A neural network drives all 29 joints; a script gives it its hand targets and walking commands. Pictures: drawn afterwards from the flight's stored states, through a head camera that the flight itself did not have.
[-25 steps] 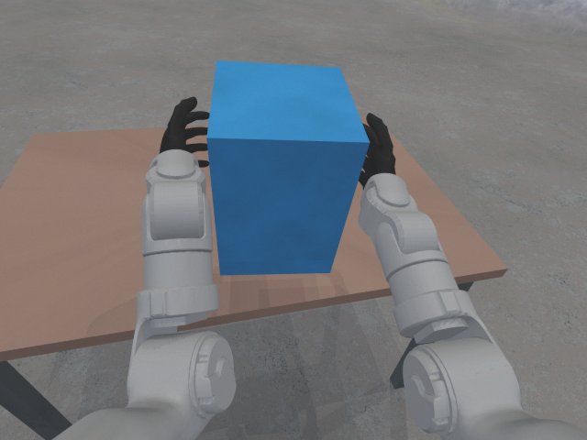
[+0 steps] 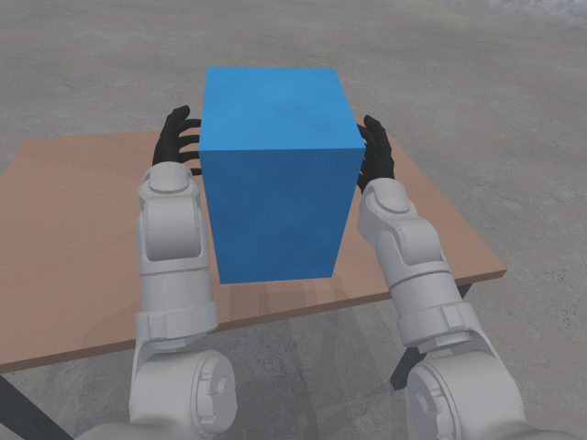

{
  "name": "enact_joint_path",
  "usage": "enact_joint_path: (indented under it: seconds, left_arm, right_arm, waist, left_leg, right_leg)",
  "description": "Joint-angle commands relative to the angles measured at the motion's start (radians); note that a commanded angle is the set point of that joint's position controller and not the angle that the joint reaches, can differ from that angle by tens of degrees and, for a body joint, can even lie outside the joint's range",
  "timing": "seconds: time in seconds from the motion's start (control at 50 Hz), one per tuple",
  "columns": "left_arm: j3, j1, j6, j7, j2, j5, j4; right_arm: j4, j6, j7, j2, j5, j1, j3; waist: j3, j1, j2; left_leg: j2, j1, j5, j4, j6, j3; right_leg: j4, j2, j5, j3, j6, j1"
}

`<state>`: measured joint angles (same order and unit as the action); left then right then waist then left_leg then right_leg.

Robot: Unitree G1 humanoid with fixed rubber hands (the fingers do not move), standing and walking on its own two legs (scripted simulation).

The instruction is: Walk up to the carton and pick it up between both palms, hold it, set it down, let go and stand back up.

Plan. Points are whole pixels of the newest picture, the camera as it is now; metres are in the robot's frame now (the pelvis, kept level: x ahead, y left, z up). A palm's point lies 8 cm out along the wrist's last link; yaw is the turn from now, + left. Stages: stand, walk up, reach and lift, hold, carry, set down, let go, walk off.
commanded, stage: hold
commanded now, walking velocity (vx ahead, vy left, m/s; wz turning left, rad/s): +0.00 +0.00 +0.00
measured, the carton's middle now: (274, 181) +0.40 +0.01 +0.18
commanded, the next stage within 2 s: none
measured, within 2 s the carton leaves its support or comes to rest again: neither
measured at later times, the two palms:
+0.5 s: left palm (166, 171) +0.36 +0.14 +0.23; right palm (373, 181) +0.35 -0.11 +0.21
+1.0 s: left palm (167, 170) +0.36 +0.14 +0.23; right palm (375, 181) +0.35 -0.11 +0.21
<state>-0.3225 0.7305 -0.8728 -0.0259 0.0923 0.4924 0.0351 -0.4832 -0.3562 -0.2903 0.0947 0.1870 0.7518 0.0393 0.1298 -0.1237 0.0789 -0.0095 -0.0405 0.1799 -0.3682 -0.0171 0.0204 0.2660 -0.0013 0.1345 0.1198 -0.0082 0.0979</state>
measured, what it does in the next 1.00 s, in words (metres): stands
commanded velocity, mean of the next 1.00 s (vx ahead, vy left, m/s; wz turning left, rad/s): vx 0.00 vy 0.00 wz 0.00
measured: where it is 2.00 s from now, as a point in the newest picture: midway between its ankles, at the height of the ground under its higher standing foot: outside the picture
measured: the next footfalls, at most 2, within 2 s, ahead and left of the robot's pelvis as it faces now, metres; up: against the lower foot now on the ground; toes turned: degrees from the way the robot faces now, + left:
none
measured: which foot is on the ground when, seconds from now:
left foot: down 0.00-1.00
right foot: down 0.00-1.00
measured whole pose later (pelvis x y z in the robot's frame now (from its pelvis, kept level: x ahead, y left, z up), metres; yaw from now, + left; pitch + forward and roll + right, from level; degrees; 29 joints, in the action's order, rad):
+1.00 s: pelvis -0.01 +0.00 +0.00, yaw +0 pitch -14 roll -1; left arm -0.36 0.78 -0.86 -0.05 0.09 0.52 0.09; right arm -0.53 -0.33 -0.28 0.13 0.13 0.78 0.09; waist 0.14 -0.11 0.09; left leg -0.01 -0.05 0.16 -0.36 -0.02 0.02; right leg 0.27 0.00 0.12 0.12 -0.01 0.10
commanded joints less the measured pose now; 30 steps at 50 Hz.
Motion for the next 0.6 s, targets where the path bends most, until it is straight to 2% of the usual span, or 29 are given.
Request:
enact_joint_path:
  seconds: [0.0,0.04,0.1,0.12,0.14,0.16,0.18,0.22,0.24,0.26,0.3,0.34,0.4,0.42,0.46,0.5,0.56,0.58]
  left_arm:
    - [0.467,0.644,0.071,-0.147,0.524,-0.217,-0.067]
    - [0.435,0.628,0.062,-0.152,0.517,-0.191,-0.029]
    - [0.423,0.613,0.059,-0.161,0.503,-0.195,-0.040]
    - [0.417,0.599,0.058,-0.162,0.503,-0.182,-0.031]
    - [0.428,0.615,0.061,-0.163,0.501,-0.193,-0.048]
    - [0.422,0.619,0.063,-0.163,0.492,-0.196,-0.045]
    - [0.431,0.623,0.064,-0.165,0.508,-0.197,-0.059]
    - [0.412,0.628,0.060,-0.167,0.486,-0.181,-0.034]
    - [0.392,0.629,0.059,-0.172,0.485,-0.180,-0.031]
    - [0.391,0.651,0.059,-0.175,0.482,-0.174,-0.033]
    - [0.380,0.637,0.057,-0.181,0.482,-0.168,-0.016]
    - [0.405,0.672,0.063,-0.177,0.485,-0.189,-0.053]
    - [0.427,0.683,0.072,-0.170,0.489,-0.203,-0.056]
    - [0.430,0.689,0.072,-0.170,0.496,-0.196,-0.058]
    - [0.437,0.672,0.073,-0.167,0.505,-0.199,-0.061]
    - [0.402,0.635,0.066,-0.169,0.477,-0.177,-0.002]
    - [0.377,0.633,0.058,-0.178,0.467,-0.156,0.000]
    - [0.365,0.624,0.055,-0.182,0.465,-0.152,-0.004]
  right_arm:
    - [0.299,0.078,0.106,0.466,0.057,0.782,-0.354]
    - [0.283,0.074,0.105,0.465,0.039,0.789,-0.339]
    - [0.288,0.074,0.104,0.460,0.054,0.772,-0.343]
    - [0.289,0.074,0.102,0.455,0.045,0.772,-0.347]
    - [0.291,0.076,0.100,0.462,0.046,0.764,-0.351]
    - [0.285,0.076,0.099,0.457,0.045,0.767,-0.349]
    - [0.297,0.081,0.100,0.458,0.044,0.766,-0.345]
    - [0.269,0.075,0.101,0.454,0.030,0.764,-0.334]
    - [0.252,0.071,0.103,0.452,0.024,0.757,-0.327]
    - [0.249,0.076,0.107,0.458,0.031,0.771,-0.322]
    - [0.275,0.082,0.104,0.460,0.022,0.789,-0.318]
    - [0.276,0.087,0.105,0.466,0.031,0.788,-0.318]
    - [0.283,0.096,0.107,0.466,0.026,0.793,-0.314]
    - [0.287,0.095,0.107,0.463,0.025,0.797,-0.313]
    - [0.298,0.098,0.110,0.462,0.026,0.792,-0.322]
    - [0.249,0.093,0.108,0.446,0.011,0.778,-0.303]
    - [0.219,0.090,0.113,0.437,-0.013,0.746,-0.273]
    - [0.212,0.090,0.114,0.438,-0.010,0.743,-0.277]
  waist:
    - [-0.463,-0.015,-0.125]
    - [-0.436,-0.004,-0.096]
    - [-0.434,-0.002,-0.110]
    - [-0.438,-0.002,-0.096]
    - [-0.460,-0.015,-0.101]
    - [-0.465,-0.004,-0.103]
    - [-0.468,-0.009,-0.106]
    - [-0.418,-0.008,-0.105]
    - [-0.397,-0.007,-0.082]
    - [-0.392,0.002,-0.106]
    - [-0.407,0.004,-0.093]
    - [-0.450,-0.013,-0.109]
    - [-0.476,-0.017,-0.129]
    - [-0.480,-0.013,-0.128]
    - [-0.483,-0.016,-0.126]
    - [-0.428,-0.014,-0.126]
    - [-0.387,-0.017,-0.111]
    - [-0.381,-0.007,-0.116]
  left_leg:
    - [0.033,-0.092,-0.279,0.034,0.046,0.010]
    - [0.030,-0.073,-0.231,0.048,0.039,0.009]
    - [0.031,-0.052,-0.228,0.054,0.035,0.017]
    - [0.034,-0.055,-0.231,0.056,0.031,0.018]
    - [0.036,-0.072,-0.240,0.047,0.032,0.018]
    - [0.037,-0.068,-0.244,0.044,0.032,0.022]
    - [0.032,-0.073,-0.254,0.044,0.034,0.018]
    - [0.032,-0.054,-0.221,0.055,0.032,0.019]
    - [0.031,-0.055,-0.192,0.064,0.026,0.028]
    - [0.035,-0.040,-0.176,0.069,0.025,0.032]
    - [0.040,-0.030,-0.143,0.074,0.013,0.034]
    - [0.036,-0.055,-0.190,0.059,0.023,0.029]
    - [0.031,-0.082,-0.236,0.038,0.034,0.028]
    - [0.032,-0.082,-0.215,0.044,0.031,0.028]
    - [0.031,-0.088,-0.251,0.038,0.033,0.023]
    - [0.032,-0.068,-0.198,0.052,0.033,0.028]
    - [0.026,-0.039,-0.127,0.081,0.021,0.032]
    - [0.027,-0.033,-0.151,0.082,0.021,0.039]
  right_leg:
    - [0.006,-0.057,-0.178,0.007,0.060,0.087]
    - [-0.003,-0.056,-0.141,0.008,0.055,0.093]
    - [-0.005,-0.054,-0.144,0.001,0.058,0.112]
    - [-0.006,-0.046,-0.163,-0.002,0.060,0.121]
    - [0.001,-0.047,-0.190,-0.004,0.064,0.122]
    - [0.000,-0.051,-0.193,0.000,0.064,0.132]
    - [0.007,-0.053,-0.198,0.004,0.063,0.130]
    - [-0.004,-0.046,-0.162,0.003,0.060,0.119]
    - [-0.005,-0.044,-0.141,0.005,0.064,0.104]
    - [-0.007,-0.043,-0.119,0.005,0.065,0.105]
    - [-0.004,-0.037,-0.114,0.000,0.068,0.130]
    - [0.004,-0.045,-0.144,0.008,0.061,0.118]
    - [0.007,-0.048,-0.161,0.012,0.057,0.106]
    - [0.004,-0.049,-0.143,0.018,0.060,0.099]
    - [0.007,-0.049,-0.166,0.013,0.053,0.108]
    - [-0.005,-0.043,-0.124,0.009,0.056,0.101]
    - [-0.013,-0.039,-0.067,0.014,0.055,0.101]
    - [-0.009,-0.040,-0.085,0.014,0.055,0.108]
